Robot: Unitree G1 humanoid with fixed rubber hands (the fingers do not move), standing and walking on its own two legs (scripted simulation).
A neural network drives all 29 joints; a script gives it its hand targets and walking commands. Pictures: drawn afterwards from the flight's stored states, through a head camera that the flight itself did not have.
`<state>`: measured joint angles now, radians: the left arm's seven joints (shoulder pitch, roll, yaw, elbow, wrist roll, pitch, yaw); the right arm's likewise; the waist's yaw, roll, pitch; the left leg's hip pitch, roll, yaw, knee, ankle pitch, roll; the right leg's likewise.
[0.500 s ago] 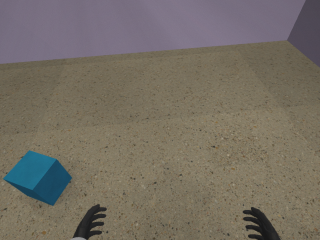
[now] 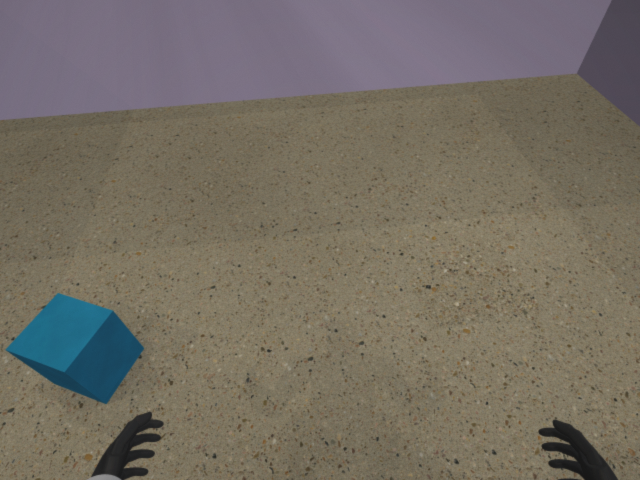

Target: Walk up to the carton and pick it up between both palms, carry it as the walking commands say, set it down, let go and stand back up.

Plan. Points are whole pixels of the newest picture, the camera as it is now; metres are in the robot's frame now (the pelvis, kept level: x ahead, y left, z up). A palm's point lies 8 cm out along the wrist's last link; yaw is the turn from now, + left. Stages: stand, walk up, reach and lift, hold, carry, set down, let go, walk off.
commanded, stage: stand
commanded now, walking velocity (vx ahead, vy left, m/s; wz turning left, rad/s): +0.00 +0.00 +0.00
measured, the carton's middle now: (82, 348) +0.58 +0.81 -0.63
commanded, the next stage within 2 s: walk up in 0.88 s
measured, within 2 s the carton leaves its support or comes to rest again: neither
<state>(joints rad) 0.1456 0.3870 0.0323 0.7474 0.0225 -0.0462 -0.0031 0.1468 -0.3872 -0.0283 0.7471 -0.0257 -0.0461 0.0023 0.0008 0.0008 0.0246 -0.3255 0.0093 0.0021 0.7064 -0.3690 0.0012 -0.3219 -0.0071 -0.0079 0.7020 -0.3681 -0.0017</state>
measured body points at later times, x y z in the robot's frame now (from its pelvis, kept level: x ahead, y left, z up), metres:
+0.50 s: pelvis +0.00 +0.00 +0.02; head +0.01 +0.00 +0.47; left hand +0.14 +0.31 -0.08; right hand +0.14 -0.31 -0.08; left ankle +0.00 +0.12 -0.72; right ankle +0.00 -0.12 -0.72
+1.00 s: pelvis +0.00 +0.00 +0.03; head +0.00 +0.00 +0.48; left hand +0.11 +0.32 -0.08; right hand +0.11 -0.32 -0.08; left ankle +0.00 +0.12 -0.72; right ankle +0.00 -0.12 -0.72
